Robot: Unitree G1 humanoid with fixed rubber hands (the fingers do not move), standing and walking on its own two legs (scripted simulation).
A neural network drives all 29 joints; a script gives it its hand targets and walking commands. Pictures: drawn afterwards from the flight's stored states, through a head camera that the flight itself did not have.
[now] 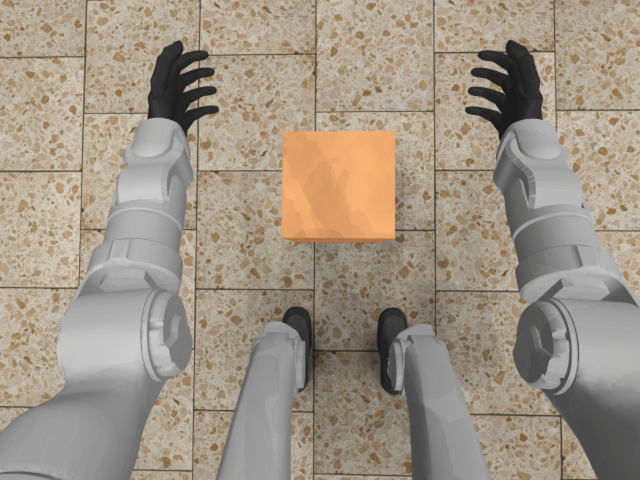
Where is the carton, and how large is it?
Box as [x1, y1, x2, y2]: [281, 131, 394, 242]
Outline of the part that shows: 283,131 281,237 293,241 379,242 394,238 394,131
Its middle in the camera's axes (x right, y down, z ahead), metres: +0.04 -0.10 +0.84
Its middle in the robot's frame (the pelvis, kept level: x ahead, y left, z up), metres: +0.48 +0.02 -0.51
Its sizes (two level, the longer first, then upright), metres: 0.210 0.200 0.250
